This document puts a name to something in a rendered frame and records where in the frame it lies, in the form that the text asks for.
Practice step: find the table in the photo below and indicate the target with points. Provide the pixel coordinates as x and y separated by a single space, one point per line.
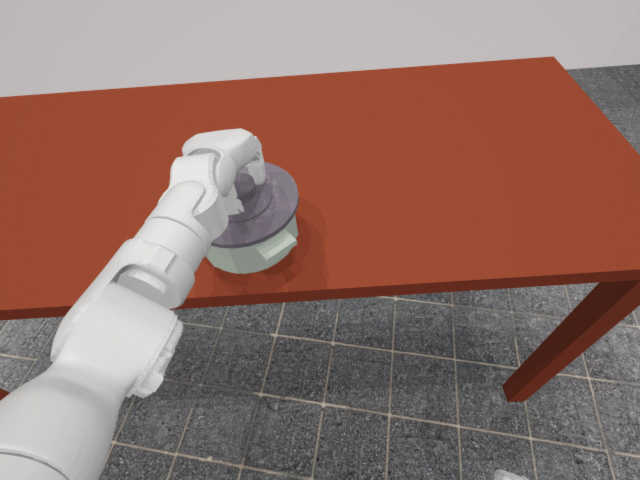
414 180

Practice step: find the knob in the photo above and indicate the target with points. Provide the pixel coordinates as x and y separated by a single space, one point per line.
245 187

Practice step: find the robot left forearm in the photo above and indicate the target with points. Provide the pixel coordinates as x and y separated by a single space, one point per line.
159 263

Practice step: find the lid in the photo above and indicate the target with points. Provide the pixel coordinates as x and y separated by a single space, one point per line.
272 208

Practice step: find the left robot hand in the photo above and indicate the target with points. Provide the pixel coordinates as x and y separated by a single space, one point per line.
244 149

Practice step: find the robot left upper arm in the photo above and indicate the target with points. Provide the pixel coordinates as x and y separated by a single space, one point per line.
60 425

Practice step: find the pot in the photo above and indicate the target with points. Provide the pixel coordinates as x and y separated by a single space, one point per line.
257 257

